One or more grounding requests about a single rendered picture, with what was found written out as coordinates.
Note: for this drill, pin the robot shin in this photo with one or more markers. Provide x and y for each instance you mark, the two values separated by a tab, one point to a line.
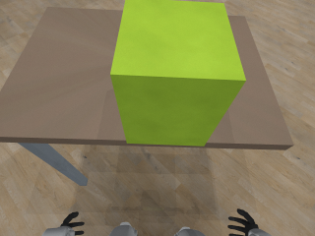
185	227
125	223

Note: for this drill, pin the robot left shin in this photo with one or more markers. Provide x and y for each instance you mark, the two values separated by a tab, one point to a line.
125	223

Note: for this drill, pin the table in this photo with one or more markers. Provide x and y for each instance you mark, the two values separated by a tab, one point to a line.
60	92

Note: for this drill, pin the carton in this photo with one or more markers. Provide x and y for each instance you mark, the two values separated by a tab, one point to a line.
175	71

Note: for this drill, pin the robot right shin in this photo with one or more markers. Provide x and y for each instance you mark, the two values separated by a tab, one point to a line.
185	227

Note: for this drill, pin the robot left hand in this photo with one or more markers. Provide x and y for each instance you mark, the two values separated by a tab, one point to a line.
73	224

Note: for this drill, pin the robot right hand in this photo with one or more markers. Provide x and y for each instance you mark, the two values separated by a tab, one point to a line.
249	223

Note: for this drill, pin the robot left forearm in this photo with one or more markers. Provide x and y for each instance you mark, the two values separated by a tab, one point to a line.
59	231

